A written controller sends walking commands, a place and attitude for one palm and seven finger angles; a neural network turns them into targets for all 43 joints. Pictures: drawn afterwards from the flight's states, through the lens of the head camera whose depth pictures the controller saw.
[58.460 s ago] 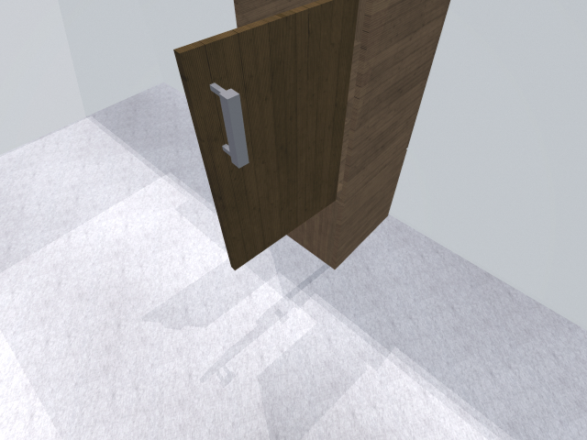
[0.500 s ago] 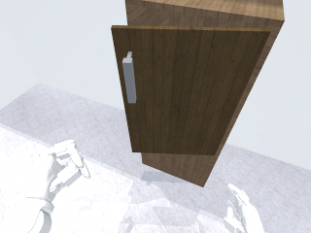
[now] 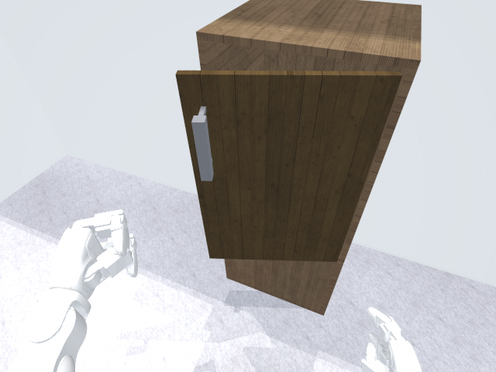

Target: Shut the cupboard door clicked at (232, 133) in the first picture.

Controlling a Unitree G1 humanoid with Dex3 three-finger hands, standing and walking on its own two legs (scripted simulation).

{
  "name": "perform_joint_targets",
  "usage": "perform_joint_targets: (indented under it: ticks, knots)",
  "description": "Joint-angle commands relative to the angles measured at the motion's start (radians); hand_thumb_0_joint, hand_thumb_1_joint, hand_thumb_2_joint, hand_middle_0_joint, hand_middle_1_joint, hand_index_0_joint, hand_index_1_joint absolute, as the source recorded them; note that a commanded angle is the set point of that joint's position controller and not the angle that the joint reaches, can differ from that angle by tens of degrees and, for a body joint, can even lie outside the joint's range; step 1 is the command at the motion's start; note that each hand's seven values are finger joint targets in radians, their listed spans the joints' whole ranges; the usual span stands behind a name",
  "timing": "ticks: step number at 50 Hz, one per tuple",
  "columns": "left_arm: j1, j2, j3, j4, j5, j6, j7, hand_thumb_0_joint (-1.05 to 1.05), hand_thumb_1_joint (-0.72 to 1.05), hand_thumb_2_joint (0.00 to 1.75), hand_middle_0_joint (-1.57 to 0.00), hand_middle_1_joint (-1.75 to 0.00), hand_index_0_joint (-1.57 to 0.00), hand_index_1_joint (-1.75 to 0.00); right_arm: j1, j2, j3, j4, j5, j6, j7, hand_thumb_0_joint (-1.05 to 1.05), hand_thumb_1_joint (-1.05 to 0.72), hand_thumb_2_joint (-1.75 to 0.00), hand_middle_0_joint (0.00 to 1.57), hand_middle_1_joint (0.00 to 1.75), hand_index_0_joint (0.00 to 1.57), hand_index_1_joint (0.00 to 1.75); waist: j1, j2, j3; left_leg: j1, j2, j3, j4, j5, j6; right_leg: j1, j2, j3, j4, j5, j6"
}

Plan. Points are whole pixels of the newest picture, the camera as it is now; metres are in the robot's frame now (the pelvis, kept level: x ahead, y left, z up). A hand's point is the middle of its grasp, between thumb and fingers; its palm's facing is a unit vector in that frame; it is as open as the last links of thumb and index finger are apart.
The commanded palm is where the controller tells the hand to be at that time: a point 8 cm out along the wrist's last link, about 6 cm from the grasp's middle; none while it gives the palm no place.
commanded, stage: raise the hand and make a fist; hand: left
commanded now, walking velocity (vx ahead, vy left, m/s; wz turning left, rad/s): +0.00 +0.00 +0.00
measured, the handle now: (205, 144) +0.50 +0.14 +0.12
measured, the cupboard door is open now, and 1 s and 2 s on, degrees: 21 21 20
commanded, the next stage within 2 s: bring the fist close to the handle in 0.20 s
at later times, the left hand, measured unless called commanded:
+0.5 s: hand (149, 244) +0.25 +0.17 +0.13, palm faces +0.08 -1.00 -0.04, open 3.1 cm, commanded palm +0.24 +0.21 +0.13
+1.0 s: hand (192, 194) +0.35 +0.13 +0.13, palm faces +0.05 -1.00 -0.01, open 3.1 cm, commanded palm +0.33 +0.17 +0.13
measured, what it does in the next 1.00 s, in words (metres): stands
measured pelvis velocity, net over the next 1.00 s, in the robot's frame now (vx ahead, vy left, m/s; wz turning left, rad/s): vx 0.00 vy -0.01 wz -0.02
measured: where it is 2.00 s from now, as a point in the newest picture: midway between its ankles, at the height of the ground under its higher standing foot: outside the picture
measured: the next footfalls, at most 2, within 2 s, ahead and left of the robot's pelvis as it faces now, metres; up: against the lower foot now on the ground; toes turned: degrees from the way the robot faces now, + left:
none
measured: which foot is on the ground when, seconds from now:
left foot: down 0.00-1.00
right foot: down 0.00-1.00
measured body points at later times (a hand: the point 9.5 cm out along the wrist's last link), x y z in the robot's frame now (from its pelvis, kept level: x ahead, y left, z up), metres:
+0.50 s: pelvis -0.01 -0.02 +0.00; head -0.02 -0.04 +0.45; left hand +0.24 +0.22 +0.14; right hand +0.18 -0.24 -0.07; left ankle +0.01 +0.10 -0.73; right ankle +0.00 -0.11 -0.73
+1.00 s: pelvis +0.00 -0.01 +0.00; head +0.00 -0.02 +0.45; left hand +0.34 +0.18 +0.14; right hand +0.16 -0.24 -0.09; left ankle +0.01 +0.10 -0.73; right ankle +0.00 -0.11 -0.73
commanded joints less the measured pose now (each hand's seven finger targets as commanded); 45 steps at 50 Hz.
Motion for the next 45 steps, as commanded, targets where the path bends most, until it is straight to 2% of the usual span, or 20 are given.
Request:
perform_joint_targets:
  ticks: [1,2,4,7,8,10,15,19,20,23,27,29,33,36,37,38,40,41,42,45]
  knots:
    - [-0.170,0.131,0.075,-0.240,-0.003,-0.090,0.011,0.00,0.90,0.90,-1.30,-1.50,-1.30,-1.50,-0.137,-0.099,-0.050,-0.170,0.000,-0.066,-0.009,0.00,-0.90,-0.90,0.20,0.30,0.20,0.30,0.012,-0.006,-0.084,0.061,0.011,-0.038,-0.107,0.149,-0.010,0.001,0.006,0.010,-0.102,0.133,0.002]
    - [-0.157,0.149,0.087,-0.222,0.000,-0.098,0.016,0.00,0.90,0.90,-1.30,-1.50,-1.30,-1.50,-0.131,-0.101,-0.048,-0.163,-0.003,-0.066,-0.008,0.00,-0.90,-0.90,0.20,0.30,0.20,0.30,0.010,-0.031,-0.061,0.044,0.012,-0.040,-0.103,0.147,-0.006,0.000,0.004,0.017,-0.110,0.132,0.003]
    - [-0.171,0.131,0.066,-0.230,0.004,-0.109,0.016,0.00,0.90,0.90,-1.30,-1.50,-1.30,-1.50,-0.134,-0.098,-0.049,-0.161,-0.002,-0.070,-0.008,0.00,-0.90,-0.90,0.20,0.30,0.20,0.30,0.004,0.001,-0.069,0.053,0.009,-0.035,-0.103,0.139,-0.007,-0.002,0.002,0.021,-0.111,0.125,0.003]
    - [-0.166,0.142,0.066,-0.215,0.008,-0.118,0.018,0.00,0.90,0.90,-1.30,-1.50,-1.30,-1.50,-0.132,-0.103,-0.048,-0.156,-0.003,-0.073,-0.010,0.00,-0.90,-0.90,0.20,0.30,0.20,0.30,0.002,-0.015,-0.044,0.044,0.010,-0.036,-0.103,0.114,-0.003,-0.012,0.001,0.027,-0.125,0.093,0.006]
    - [-0.167,0.132,0.058,-0.225,0.008,-0.120,0.014,0.00,0.90,0.90,-1.30,-1.50,-1.30,-1.50,-0.137,-0.099,-0.050,-0.159,-0.002,-0.076,-0.010,0.00,-0.90,-0.90,0.20,0.30,0.20,0.30,0.004,0.006,-0.060,0.049,0.007,-0.031,-0.104,0.113,-0.003,-0.006,-0.002,0.031,-0.124,0.091,0.006]
    - [-0.159,0.134,0.063,-0.204,0.000,-0.118,0.010,0.00,0.90,0.90,-1.30,-1.50,-1.30,-1.50,-0.134,-0.101,-0.048,-0.156,-0.002,-0.078,-0.012,0.00,-0.90,-0.90,0.20,0.30,0.20,0.30,0.004,-0.037,-0.057,0.043,0.007,-0.034,-0.105,0.101,-0.002,-0.006,-0.002,0.033,-0.132,0.075,0.010]
    - [-0.155,0.135,0.077,-0.203,-0.011,-0.123,0.000,0.00,0.90,0.90,-1.30,-1.50,-1.30,-1.50,-0.138,-0.099,-0.051,-0.155,-0.003,-0.082,-0.011,0.00,-0.90,-0.90,0.20,0.30,0.20,0.30,0.010,-0.040,-0.083,0.041,0.003,-0.022,-0.086,0.138,0.000,0.015,-0.012,0.051,-0.129,0.128,0.016]
    - [-0.310,0.119,0.029,-0.163,0.002,-0.125,0.012,0.00,0.90,0.90,-1.30,-1.50,-1.30,-1.50,-0.139,-0.102,-0.049,-0.136,0.000,-0.082,-0.019,0.00,-0.90,-0.90,0.20,0.30,0.20,0.30,-0.020,-0.033,-0.037,0.033,0.001,-0.026,-0.079,0.092,0.003,-0.033,-0.015,0.066,-0.147,0.058,0.020]
    - [-0.341,0.124,0.033,-0.132,0.004,-0.123,0.016,0.00,0.90,0.90,-1.30,-1.50,-1.30,-1.50,-0.135,-0.103,-0.049,-0.128,-0.001,-0.083,-0.021,0.00,-0.90,-0.90,0.20,0.30,0.20,0.30,-0.023,-0.056,-0.033,0.032,0.002,-0.030,-0.080,0.085,0.004,-0.036,-0.013,0.066,-0.146,0.049,0.020]
    - [-0.393,0.112,0.007,-0.100,0.017,-0.122,0.021,0.00,0.90,0.90,-1.30,-1.50,-1.30,-1.50,-0.141,-0.101,-0.048,-0.127,0.000,-0.082,-0.021,0.00,-0.90,-0.90,0.20,0.30,0.20,0.30,-0.017,-0.053,-0.063,0.041,0.002,-0.030,-0.086,0.085,0.004,-0.022,-0.017,0.068,-0.143,0.044,0.017]
    - [-0.456,0.137,0.032,-0.018,0.024,-0.104,0.030,0.00,0.90,0.90,-1.30,-1.50,-1.30,-1.50,-0.141,-0.103,-0.048,-0.119,0.000,-0.066,-0.019,0.00,-0.90,-0.90,0.20,0.30,0.20,0.30,-0.005,-0.059,-0.109,0.037,0.001,-0.024,-0.082,0.135,0.003,0.019,-0.019,0.071,-0.124,0.128,0.018]
    - [-0.501,0.118,0.018,0.006,0.027,-0.093,0.037,0.00,0.90,0.90,-1.30,-1.50,-1.30,-1.50,-0.145,-0.099,-0.046,-0.121,0.002,-0.056,-0.016,0.00,-0.90,-0.90,0.20,0.30,0.20,0.30,-0.006,-0.030,-0.115,0.048,0.000,-0.021,-0.088,0.146,0.000,0.019,-0.018,0.062,-0.117,0.152,0.014]
    - [-0.528,0.105,0.016,0.045,0.037,-0.084,0.062,0.00,0.90,0.90,-1.30,-1.50,-1.30,-1.50,-0.141,-0.097,-0.049,-0.126,-0.001,-0.043,-0.006,0.00,-0.90,-0.90,0.20,0.30,0.20,0.30,0.003,-0.061,-0.148,0.063,0.004,-0.019,-0.091,0.197,-0.001,0.038,-0.013,0.046,-0.098,0.232,0.011]
    - [-0.610,0.070,-0.022,0.058,0.054,-0.083,0.079,0.00,0.90,0.90,-1.30,-1.50,-1.30,-1.50,-0.135,-0.097,-0.052,-0.126,-0.001,-0.027,0.001,0.00,-0.90,-0.90,0.20,0.30,0.20,0.30,-0.010,-0.049,-0.160,0.086,0.006,-0.017,-0.089,0.223,-0.003,0.023,-0.006,0.033,-0.084,0.267,0.008]
    - [-0.604,0.093,-0.003,0.079,0.061,-0.080,0.090,0.00,0.90,0.90,-1.30,-1.50,-1.30,-1.50,-0.132,-0.100,-0.053,-0.124,-0.002,-0.020,0.003,0.00,-0.90,-0.90,0.20,0.30,0.20,0.30,-0.004,-0.049,-0.156,0.081,0.009,-0.018,-0.088,0.228,-0.003,0.025,-0.005,0.034,-0.083,0.267,0.006]
    - [-0.636,0.060,-0.037,0.074,0.065,-0.080,0.095,0.00,0.90,0.90,-1.30,-1.50,-1.30,-1.50,-0.132,-0.098,-0.051,-0.127,-0.003,-0.016,0.006,0.00,-0.90,-0.90,0.20,0.30,0.20,0.30,-0.013,-0.045,-0.159,0.086,0.008,-0.019,-0.089,0.238,-0.003,0.022,-0.006,0.032,-0.078,0.282,0.005]
    - [-0.660,0.069,-0.024,0.080,0.075,-0.082,0.113,0.00,0.90,0.90,-1.30,-1.50,-1.30,-1.50,-0.128,-0.099,-0.057,-0.124,-0.004,-0.003,0.009,0.00,-0.90,-0.90,0.20,0.30,0.20,0.30,-0.011,-0.041,-0.190,0.100,0.010,-0.016,-0.088,0.256,-0.007,0.031,-0.003,0.029,-0.071,0.297,0.003]
    - [-0.688,0.038,-0.057,0.086,0.079,-0.081,0.117,0.00,0.90,0.90,-1.30,-1.50,-1.30,-1.50,-0.129,-0.096,-0.055,-0.125,-0.004,0.002,0.011,0.00,-0.90,-0.90,0.20,0.30,0.20,0.30,-0.020,-0.035,-0.181,0.105,0.010,-0.017,-0.087,0.257,-0.006,0.016,-0.002,0.026,-0.071,0.297,0.003]
    - [-0.719,0.071,-0.036,0.117,0.086,-0.080,0.128,0.00,0.90,0.90,-1.30,-1.50,-1.30,-1.50,-0.122,-0.103,-0.057,-0.116,-0.004,0.011,0.008,0.00,-0.90,-0.90,0.20,0.30,0.20,0.30,-0.024,-0.066,-0.173,0.093,0.014,-0.019,-0.083,0.247,-0.005,0.015,-0.002,0.030,-0.075,0.284,0.004]
    - [-0.801,0.058,-0.043,0.152,0.094,-0.080,0.151,0.00,0.90,0.90,-1.30,-1.50,-1.30,-1.50,-0.125,-0.101,-0.057,-0.111,-0.006,0.028,0.009,0.00,-0.90,-0.90,0.20,0.30,0.20,0.30,-0.028,-0.050,-0.182,0.100,0.011,-0.021,-0.088,0.224,-0.007,0.002,-0.001,0.032,-0.077,0.258,0.001]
